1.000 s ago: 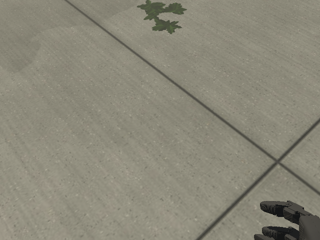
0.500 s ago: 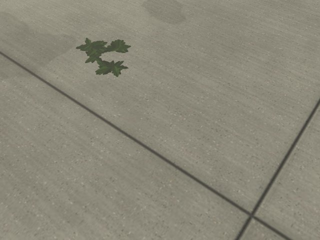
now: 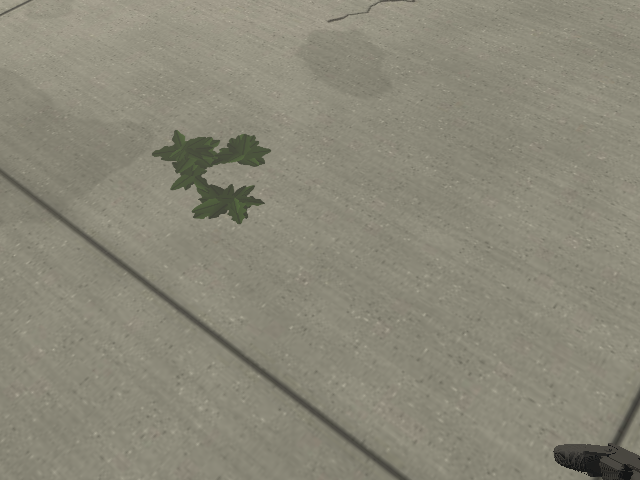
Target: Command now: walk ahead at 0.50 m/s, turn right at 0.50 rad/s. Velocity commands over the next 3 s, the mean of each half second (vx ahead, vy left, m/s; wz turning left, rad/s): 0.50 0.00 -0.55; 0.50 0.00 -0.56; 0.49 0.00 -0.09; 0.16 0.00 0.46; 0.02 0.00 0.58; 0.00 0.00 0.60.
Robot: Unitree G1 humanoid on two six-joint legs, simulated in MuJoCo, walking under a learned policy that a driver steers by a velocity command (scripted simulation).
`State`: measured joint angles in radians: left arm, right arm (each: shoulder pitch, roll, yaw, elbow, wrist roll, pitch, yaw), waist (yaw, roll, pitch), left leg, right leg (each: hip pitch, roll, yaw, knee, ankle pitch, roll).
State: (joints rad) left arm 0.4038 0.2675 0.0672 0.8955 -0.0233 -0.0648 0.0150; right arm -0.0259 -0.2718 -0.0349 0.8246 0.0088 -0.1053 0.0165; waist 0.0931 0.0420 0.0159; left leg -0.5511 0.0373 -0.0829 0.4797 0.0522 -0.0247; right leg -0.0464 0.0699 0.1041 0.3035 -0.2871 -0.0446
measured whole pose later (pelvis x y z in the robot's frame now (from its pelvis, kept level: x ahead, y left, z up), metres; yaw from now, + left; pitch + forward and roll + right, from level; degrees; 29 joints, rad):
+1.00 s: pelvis +0.50 -0.13 +0.00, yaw -34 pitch +2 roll +0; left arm 0.36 0.29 0.07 0.71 -0.02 -0.05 0.01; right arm 0.02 -0.29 -0.04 0.75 0.00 -0.10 0.03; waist 0.07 0.05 0.03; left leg -0.60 0.05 -0.08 0.55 0.08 -0.04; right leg -0.08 0.11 0.14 0.37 -0.30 -0.08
